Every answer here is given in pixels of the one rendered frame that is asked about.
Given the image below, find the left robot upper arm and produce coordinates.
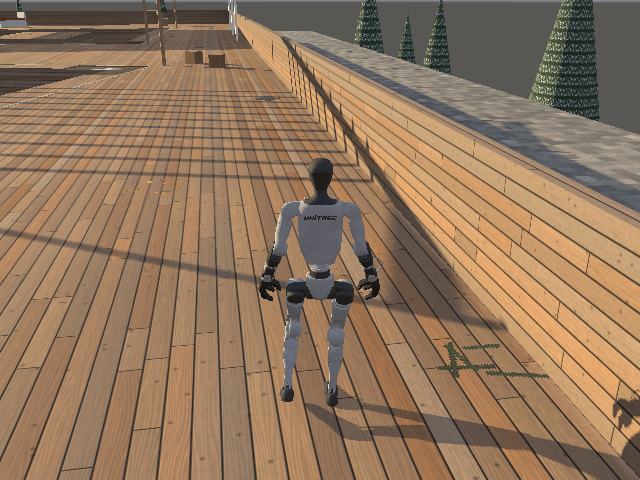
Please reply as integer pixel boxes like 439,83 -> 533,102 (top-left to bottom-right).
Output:
272,201 -> 300,257

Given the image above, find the right robot forearm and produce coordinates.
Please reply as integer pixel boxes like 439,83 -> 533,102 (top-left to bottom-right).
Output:
358,241 -> 378,282

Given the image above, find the left robot forearm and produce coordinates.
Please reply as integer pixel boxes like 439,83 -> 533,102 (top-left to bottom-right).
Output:
261,241 -> 282,282

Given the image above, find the robot right hand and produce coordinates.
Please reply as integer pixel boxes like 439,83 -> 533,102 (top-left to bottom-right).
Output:
357,278 -> 380,300

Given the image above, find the robot torso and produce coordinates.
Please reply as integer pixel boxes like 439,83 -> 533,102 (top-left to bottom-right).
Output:
297,196 -> 344,300

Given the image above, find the robot right thigh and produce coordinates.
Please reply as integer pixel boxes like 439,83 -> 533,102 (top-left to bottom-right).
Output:
327,279 -> 354,347

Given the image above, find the robot left hand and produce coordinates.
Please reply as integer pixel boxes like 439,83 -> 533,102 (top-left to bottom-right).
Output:
258,277 -> 281,301

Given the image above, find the right robot upper arm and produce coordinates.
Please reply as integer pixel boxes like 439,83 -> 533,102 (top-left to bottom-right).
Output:
341,201 -> 369,256

